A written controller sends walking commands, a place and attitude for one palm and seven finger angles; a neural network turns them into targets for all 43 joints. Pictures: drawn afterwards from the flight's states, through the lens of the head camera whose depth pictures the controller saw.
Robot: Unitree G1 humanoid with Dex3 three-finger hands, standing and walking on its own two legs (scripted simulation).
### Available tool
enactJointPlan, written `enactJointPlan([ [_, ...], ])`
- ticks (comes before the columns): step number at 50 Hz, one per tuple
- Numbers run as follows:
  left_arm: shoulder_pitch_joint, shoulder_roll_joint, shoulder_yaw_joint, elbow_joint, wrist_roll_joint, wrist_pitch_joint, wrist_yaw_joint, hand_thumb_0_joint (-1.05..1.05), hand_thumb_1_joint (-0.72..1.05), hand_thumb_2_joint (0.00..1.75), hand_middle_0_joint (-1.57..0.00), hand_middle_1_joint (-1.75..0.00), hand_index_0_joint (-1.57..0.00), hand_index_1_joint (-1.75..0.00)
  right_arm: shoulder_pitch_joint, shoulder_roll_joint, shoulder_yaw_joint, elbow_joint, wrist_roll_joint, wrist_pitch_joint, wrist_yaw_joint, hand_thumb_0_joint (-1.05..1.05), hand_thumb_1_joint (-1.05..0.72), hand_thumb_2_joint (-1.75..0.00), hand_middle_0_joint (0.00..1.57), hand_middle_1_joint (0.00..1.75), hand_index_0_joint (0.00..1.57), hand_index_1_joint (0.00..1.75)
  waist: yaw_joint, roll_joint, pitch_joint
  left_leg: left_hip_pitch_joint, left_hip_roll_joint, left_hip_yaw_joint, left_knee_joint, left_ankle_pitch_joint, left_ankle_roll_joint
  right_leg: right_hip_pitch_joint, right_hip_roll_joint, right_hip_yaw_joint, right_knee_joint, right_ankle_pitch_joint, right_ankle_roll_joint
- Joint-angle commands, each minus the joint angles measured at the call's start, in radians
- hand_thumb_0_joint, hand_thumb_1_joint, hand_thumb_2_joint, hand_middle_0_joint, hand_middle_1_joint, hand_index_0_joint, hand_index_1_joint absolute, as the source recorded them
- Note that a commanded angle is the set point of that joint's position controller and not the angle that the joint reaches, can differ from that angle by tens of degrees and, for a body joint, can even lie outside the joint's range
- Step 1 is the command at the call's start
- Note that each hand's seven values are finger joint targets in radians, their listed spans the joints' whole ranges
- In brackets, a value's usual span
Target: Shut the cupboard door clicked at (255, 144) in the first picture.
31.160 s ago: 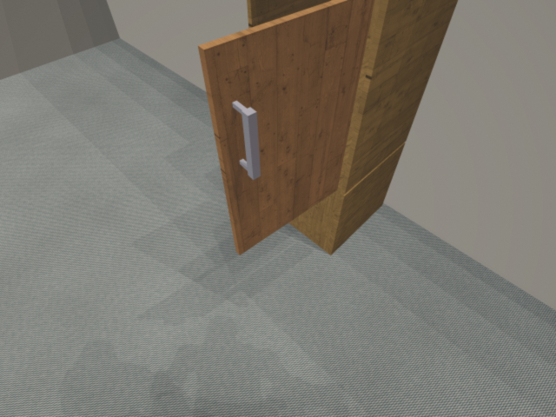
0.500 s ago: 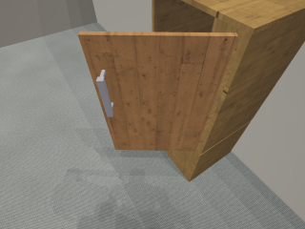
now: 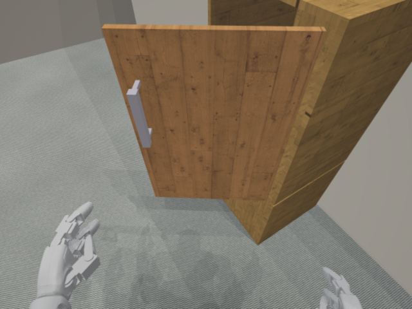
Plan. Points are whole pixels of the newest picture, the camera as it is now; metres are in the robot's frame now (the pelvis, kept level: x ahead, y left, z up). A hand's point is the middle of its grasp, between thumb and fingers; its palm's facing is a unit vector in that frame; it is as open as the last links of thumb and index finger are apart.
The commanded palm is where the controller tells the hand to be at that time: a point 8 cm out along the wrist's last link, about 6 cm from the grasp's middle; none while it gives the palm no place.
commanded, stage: raise the hand and make a fist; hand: left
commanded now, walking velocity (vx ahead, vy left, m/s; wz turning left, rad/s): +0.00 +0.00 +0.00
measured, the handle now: (142, 115) +0.50 +0.17 +0.10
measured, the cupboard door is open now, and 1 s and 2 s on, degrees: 55 55 55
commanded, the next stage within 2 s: bring the fist close to the handle in 1.70 s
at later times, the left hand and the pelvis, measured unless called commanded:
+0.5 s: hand (92, 283) +0.17 +0.20 +0.02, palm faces -0.04 -1.00 -0.02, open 4.7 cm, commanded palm +0.14 +0.26 +0.03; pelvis -0.04 +0.02 -0.05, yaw +0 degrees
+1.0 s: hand (80, 260) +0.19 +0.21 +0.07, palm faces +0.00 -1.00 -0.05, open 3.1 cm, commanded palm +0.17 +0.26 +0.07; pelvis -0.02 +0.03 -0.02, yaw +1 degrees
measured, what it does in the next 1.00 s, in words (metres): stands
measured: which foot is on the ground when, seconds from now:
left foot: down 0.00-1.00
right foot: down 0.00-1.00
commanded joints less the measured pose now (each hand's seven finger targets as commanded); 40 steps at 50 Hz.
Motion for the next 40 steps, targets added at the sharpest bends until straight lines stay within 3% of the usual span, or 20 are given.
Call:
enactJointPlan([
  [1,0.141,0.106,0.078,-0.020,-0.076,-0.325,-0.260,0.00,0.90,0.90,-0.40,-0.52,-0.40,-0.52,-0.094,-0.123,-0.047,-0.218,-0.001,-0.088,0.018,0.00,-0.90,-0.90,0.20,0.30,0.20,0.30,0.068,-0.150,-0.131,-0.249,-0.047,-0.011,0.183,0.161,0.001,-0.146,0.012,0.059,0.101,0.229,-0.005],
  [2,0.109,0.155,0.110,-0.023,-0.091,-0.328,-0.309,0.00,0.90,0.90,-0.42,-0.54,-0.42,-0.54,-0.090,-0.128,-0.045,-0.242,0.007,-0.085,0.017,0.00,-0.90,-0.90,0.20,0.30,0.20,0.30,0.078,-0.074,-0.152,-0.278,-0.047,-0.002,0.219,0.142,0.009,-0.158,0.004,0.103,0.118,0.191,-0.012],
  [3,0.055,0.186,0.121,-0.102,-0.110,-0.310,-0.335,0.00,0.90,0.90,-0.44,-0.56,-0.44,-0.56,-0.101,-0.137,-0.043,-0.286,0.014,-0.082,0.013,0.00,-0.90,-0.90,0.20,0.30,0.20,0.30,0.084,-0.007,-0.237,-0.284,-0.050,0.010,0.237,0.113,0.019,-0.153,0.005,0.123,0.116,0.099,-0.013],
  [4,0.033,0.188,0.118,-0.166,-0.131,-0.276,-0.344,0.00,0.90,0.90,-0.46,-0.58,-0.46,-0.58,-0.104,-0.134,-0.039,-0.328,0.022,-0.079,0.007,0.00,-0.90,-0.90,0.20,0.30,0.20,0.30,0.087,0.002,-0.279,-0.289,-0.048,0.011,0.243,0.082,0.025,-0.151,0.008,0.132,0.106,0.015,-0.011],
  [5,0.004,0.170,0.101,-0.194,-0.154,-0.235,-0.342,0.00,0.90,0.90,-0.47,-0.60,-0.47,-0.60,-0.113,-0.127,-0.031,-0.352,0.032,-0.075,-0.001,0.00,-0.90,-0.90,0.20,0.30,0.20,0.30,0.077,-0.007,-0.250,-0.324,-0.047,0.010,0.232,-0.032,0.026,-0.186,0.011,0.146,0.060,-0.180,-0.004],
  [7,-0.092,0.220,0.120,-0.360,-0.174,-0.185,-0.305,0.00,0.90,0.90,-0.51,-0.64,-0.51,-0.64,-0.101,-0.132,-0.024,-0.386,0.039,-0.063,-0.026,0.00,-0.90,-0.90,0.20,0.30,0.20,0.30,0.056,-0.048,-0.235,-0.344,-0.030,-0.011,0.262,-0.052,0.044,-0.185,0.022,0.175,0.026,-0.245,0.000],
  [8,-0.124,0.229,0.114,-0.456,-0.158,-0.171,-0.281,0.00,0.90,0.90,-0.53,-0.66,-0.53,-0.66,-0.080,-0.132,-0.021,-0.389,0.038,-0.059,-0.034,0.00,-0.90,-0.90,0.20,0.30,0.20,0.30,0.050,-0.009,-0.288,-0.309,-0.024,-0.019,0.263,-0.023,0.050,-0.163,0.025,0.166,0.033,-0.203,-0.001],
  [9,-0.110,0.214,0.090,-0.505,-0.142,-0.154,-0.258,0.00,0.90,0.90,-0.55,-0.68,-0.55,-0.68,-0.067,-0.121,-0.016,-0.390,0.038,-0.055,-0.040,0.00,-0.90,-0.90,0.20,0.30,0.20,0.30,0.045,0.011,-0.295,-0.288,-0.021,-0.021,0.256,-0.015,0.053,-0.162,0.029,0.152,0.037,-0.177,-0.001],
  [12,-0.131,0.186,0.023,-0.567,-0.101,-0.104,-0.205,0.00,0.90,0.90,-0.60,-0.74,-0.60,-0.74,-0.051,-0.118,0.000,-0.372,0.034,-0.045,-0.059,0.00,-0.90,-0.90,0.20,0.30,0.20,0.30,0.011,0.017,-0.238,-0.269,-0.009,-0.047,0.239,-0.002,0.060,-0.203,0.054,0.096,0.061,-0.105,-0.006],
  [15,-0.077,0.171,0.004,-0.510,-0.082,-0.043,-0.192,0.00,0.90,0.90,-0.66,-0.80,-0.66,-0.80,-0.047,-0.117,0.007,-0.357,0.040,-0.036,-0.064,0.00,-0.90,-0.90,0.20,0.30,0.20,0.30,0.005,0.014,-0.192,-0.271,-0.007,-0.060,0.206,-0.034,0.051,-0.220,0.057,0.064,0.050,-0.118,-0.003],
  [16,-0.075,0.177,0.010,-0.507,-0.083,-0.025,-0.187,0.00,0.90,0.90,-0.68,-0.82,-0.68,-0.82,-0.050,-0.117,0.010,-0.358,0.038,-0.034,-0.064,0.00,-0.90,-0.90,0.20,0.30,0.20,0.30,0.009,0.033,-0.199,-0.270,-0.010,-0.061,0.195,-0.044,0.048,-0.211,0.054,0.061,0.044,-0.129,-0.003],
  [18,-0.040,0.176,0.018,-0.458,-0.083,0.024,-0.187,0.00,0.90,0.90,-0.71,-0.86,-0.71,-0.86,-0.054,-0.116,0.017,-0.367,0.042,-0.022,-0.063,0.00,-0.90,-0.90,0.20,0.30,0.20,0.30,0.021,0.011,-0.172,-0.278,-0.012,-0.068,0.163,-0.073,0.043,-0.199,0.053,0.050,0.027,-0.169,-0.004],
  [21,0.005,0.181,0.031,-0.505,-0.085,0.057,-0.159,0.00,0.90,0.90,-0.77,-0.92,-0.77,-0.92,-0.060,-0.109,0.022,-0.386,0.041,-0.022,-0.057,0.00,-0.90,-0.90,0.20,0.30,0.20,0.30,0.044,0.033,-0.207,-0.223,-0.015,-0.075,0.105,-0.066,0.041,-0.154,0.053,0.025,0.020,-0.133,-0.007],
  [22,0.015,0.201,0.058,-0.507,-0.087,0.064,-0.147,0.00,0.90,0.90,-0.79,-0.94,-0.79,-0.94,-0.067,-0.108,0.026,-0.389,0.035,-0.021,-0.056,0.00,-0.90,-0.90,0.20,0.30,0.20,0.30,0.061,0.028,-0.212,-0.221,-0.016,-0.081,0.096,-0.041,0.040,-0.125,0.058,0.016,0.028,-0.108,-0.013],
  [23,0.028,0.191,0.051,-0.536,-0.085,0.059,-0.137,0.00,0.90,0.90,-0.81,-0.96,-0.81,-0.96,-0.059,-0.104,0.026,-0.394,0.034,-0.022,-0.052,0.00,-0.90,-0.90,0.20,0.30,0.20,0.30,0.060,0.029,-0.231,-0.204,-0.017,-0.076,0.088,-0.013,0.040,-0.112,0.054,0.008,0.029,-0.076,-0.012],
  [26,0.037,0.173,0.041,-0.535,-0.079,0.043,-0.103,0.00,0.90,0.90,-0.86,-1.02,-0.86,-1.02,-0.048,-0.105,0.027,-0.389,0.030,-0.022,-0.045,0.00,-0.90,-0.90,0.20,0.30,0.20,0.30,0.047,-0.002,-0.179,-0.194,-0.014,-0.080,0.058,-0.035,0.035,-0.130,0.059,-0.014,0.019,-0.078,-0.008],
  [27,0.024,0.179,0.040,-0.533,-0.076,0.035,-0.097,0.00,0.90,0.90,-0.88,-1.04,-0.88,-1.04,-0.051,-0.110,0.031,-0.385,0.027,-0.023,-0.045,0.00,-0.90,-0.90,0.20,0.30,0.20,0.30,0.051,0.005,-0.157,-0.198,-0.013,-0.088,0.049,-0.038,0.035,-0.125,0.064,-0.017,0.023,-0.076,-0.014],
  [29,0.038,0.165,0.011,-0.564,-0.064,0.020,-0.091,0.00,0.90,0.90,-0.92,-1.08,-0.92,-1.08,-0.039,-0.112,0.031,-0.390,0.026,-0.030,-0.039,0.00,-0.90,-0.90,0.20,0.30,0.20,0.30,0.046,0.053,-0.178,-0.161,-0.013,-0.082,0.038,-0.018,0.034,-0.122,0.059,-0.024,0.028,-0.039,-0.015],
  [34,0.018,0.174,-0.004,-0.577,-0.051,0.022,-0.085,0.00,0.90,0.90,-1.01,-1.18,-1.01,-1.18,-0.021,-0.127,0.030,-0.389,0.027,-0.027,-0.038,0.00,-0.90,-0.90,0.20,0.30,0.20,0.30,0.030,0.028,-0.160,-0.132,-0.010,-0.089,0.014,-0.020,0.035,-0.110,0.062,-0.029,0.008,-0.018,-0.012],
  [40,0.005,0.178,0.006,-0.614,-0.053,0.049,-0.082,0.00,0.90,0.90,-1.12,-1.30,-1.12,-1.30,-0.014,-0.123,0.037,-0.393,0.030,-0.017,-0.037,0.00,-0.90,-0.90,0.20,0.30,0.20,0.30,0.037,0.072,-0.175,-0.059,-0.008,-0.085,-0.012,0.063,0.031,-0.054,0.066,-0.037,-0.007,0.075,-0.015],
])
